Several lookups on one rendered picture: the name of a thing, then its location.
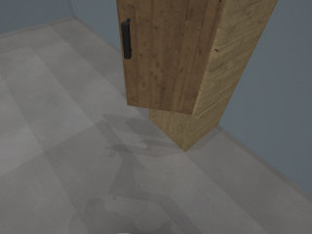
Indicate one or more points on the cupboard door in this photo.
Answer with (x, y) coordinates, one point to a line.
(171, 42)

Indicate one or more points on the handle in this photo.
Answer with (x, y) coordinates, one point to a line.
(126, 39)

